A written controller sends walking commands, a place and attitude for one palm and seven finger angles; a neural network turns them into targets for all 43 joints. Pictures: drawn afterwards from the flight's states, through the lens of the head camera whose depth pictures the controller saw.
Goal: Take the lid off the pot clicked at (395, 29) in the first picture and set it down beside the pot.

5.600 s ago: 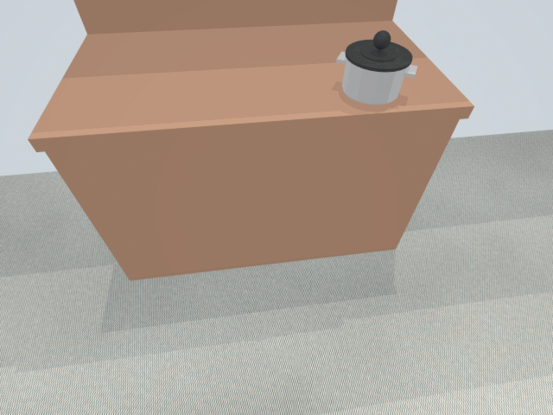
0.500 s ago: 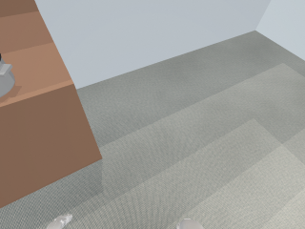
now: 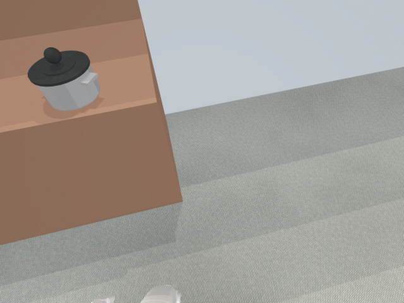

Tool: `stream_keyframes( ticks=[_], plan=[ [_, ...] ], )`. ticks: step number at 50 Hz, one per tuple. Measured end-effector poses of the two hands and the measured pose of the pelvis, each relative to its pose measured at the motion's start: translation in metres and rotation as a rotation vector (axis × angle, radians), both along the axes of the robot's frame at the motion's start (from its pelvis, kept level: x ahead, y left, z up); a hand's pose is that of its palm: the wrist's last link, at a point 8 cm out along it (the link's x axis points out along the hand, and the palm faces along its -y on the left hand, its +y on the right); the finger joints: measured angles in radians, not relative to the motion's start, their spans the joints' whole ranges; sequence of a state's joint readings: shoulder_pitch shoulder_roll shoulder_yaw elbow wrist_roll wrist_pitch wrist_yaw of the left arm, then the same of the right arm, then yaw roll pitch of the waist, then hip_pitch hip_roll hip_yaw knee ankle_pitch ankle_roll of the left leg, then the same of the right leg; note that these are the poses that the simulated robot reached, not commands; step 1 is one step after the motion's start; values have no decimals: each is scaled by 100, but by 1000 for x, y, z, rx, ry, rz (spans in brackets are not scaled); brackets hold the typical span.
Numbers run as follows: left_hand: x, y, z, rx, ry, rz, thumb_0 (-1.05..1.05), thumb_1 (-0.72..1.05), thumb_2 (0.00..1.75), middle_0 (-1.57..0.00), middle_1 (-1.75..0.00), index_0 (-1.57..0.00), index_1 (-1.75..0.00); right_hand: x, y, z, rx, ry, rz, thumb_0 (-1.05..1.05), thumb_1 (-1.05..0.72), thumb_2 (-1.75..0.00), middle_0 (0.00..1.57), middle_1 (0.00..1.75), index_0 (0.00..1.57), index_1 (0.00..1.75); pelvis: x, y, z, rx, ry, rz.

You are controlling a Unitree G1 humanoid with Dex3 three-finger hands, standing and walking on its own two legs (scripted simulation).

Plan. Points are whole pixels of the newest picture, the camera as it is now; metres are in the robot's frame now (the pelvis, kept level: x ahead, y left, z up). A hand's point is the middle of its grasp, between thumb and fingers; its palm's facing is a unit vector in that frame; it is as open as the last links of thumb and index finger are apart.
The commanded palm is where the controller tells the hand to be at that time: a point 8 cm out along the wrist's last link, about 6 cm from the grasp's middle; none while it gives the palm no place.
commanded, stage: turn to face it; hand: left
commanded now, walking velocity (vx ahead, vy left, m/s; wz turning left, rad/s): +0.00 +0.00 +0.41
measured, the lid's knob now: (52, 55) +0.72 +0.46 +0.11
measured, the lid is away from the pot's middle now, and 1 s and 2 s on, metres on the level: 0.00 0.00 0.00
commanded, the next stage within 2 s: take the last steps up to it in 0.30 s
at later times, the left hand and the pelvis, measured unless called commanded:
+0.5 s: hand out of the picture +0.00 +0.28 -0.17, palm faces +0.23 -0.94 -0.23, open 7.4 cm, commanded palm none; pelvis +0.00 +0.06 +0.00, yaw +10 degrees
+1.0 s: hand out of the picture +0.00 +0.19 -0.15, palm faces +0.34 -0.92 -0.21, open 7.4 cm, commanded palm none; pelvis +0.09 +0.05 +0.01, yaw +17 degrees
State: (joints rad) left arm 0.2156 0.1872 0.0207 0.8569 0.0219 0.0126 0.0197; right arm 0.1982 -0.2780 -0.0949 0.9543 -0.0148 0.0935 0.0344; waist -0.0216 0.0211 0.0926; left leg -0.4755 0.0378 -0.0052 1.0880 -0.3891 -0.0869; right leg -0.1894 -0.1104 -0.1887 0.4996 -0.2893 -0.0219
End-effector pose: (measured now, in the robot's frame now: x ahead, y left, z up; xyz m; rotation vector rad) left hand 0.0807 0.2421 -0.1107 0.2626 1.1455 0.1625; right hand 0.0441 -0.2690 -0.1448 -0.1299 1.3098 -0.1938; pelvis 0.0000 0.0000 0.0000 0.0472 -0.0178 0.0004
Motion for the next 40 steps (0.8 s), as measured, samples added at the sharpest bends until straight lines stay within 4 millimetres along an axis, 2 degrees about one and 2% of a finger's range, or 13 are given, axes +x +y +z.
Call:
stream_keyframes(
  ticks=[4,9,11,14,20,26,30,35,37,40],
  plan=[
    [-44,19,-12,-12,81,85,0,90,89,-20,-30,-20,-30,39,15,6,-21,-45,89,1,-91,-89,20,30,19,30,-2,11,-2,-9,7,41],
    [-96,52,-38,-38,172,195,0,90,89,-20,-30,-20,-30,92,51,15,-61,-152,211,1,-91,-89,20,30,19,30,-1,35,-15,-44,19,91],
    [-110,65,-47,-44,206,234,0,90,89,-20,-30,-20,-30,106,67,19,-72,-192,250,1,-91,-89,20,30,20,30,-3,42,-18,-42,18,113],
    [-119,75,-46,-50,226,268,1,90,89,-20,-30,-20,-30,112,86,29,-79,-211,291,1,-91,-89,20,30,20,30,-3,50,-12,-55,12,129],
    [-109,82,-34,-71,162,283,1,91,89,-20,-30,-20,-30,102,110,34,-55,-192,306,1,-91,-89,20,30,20,30,-5,60,0,-64,5,161],
    [-92,77,-26,-70,110,273,0,91,89,-20,-30,-20,-30,72,115,22,-6,-136,280,1,-91,-89,20,30,20,30,-4,60,1,-50,5,182],
    [-75,67,-20,-66,85,245,0,91,89,-20,-30,-20,-30,44,104,9,18,-72,239,1,-91,-89,20,30,20,30,2,54,0,-37,11,192],
    [-47,50,-15,-39,16,221,0,90,89,-20,-30,-20,-30,13,79,-15,41,46,201,1,-91,-89,20,30,20,30,17,39,-9,-14,14,212],
    [-44,42,-13,-32,-11,242,0,90,89,-20,-30,-20,-30,7,70,-21,44,103,208,1,-91,-89,20,30,20,30,24,35,-11,-25,1,234],
    [-54,30,-7,-39,3,294,0,90,89,-20,-30,-20,-30,16,63,-16,51,145,228,1,-91,-89,20,30,20,30,39,33,-3,-19,-1,248]
  ],
)
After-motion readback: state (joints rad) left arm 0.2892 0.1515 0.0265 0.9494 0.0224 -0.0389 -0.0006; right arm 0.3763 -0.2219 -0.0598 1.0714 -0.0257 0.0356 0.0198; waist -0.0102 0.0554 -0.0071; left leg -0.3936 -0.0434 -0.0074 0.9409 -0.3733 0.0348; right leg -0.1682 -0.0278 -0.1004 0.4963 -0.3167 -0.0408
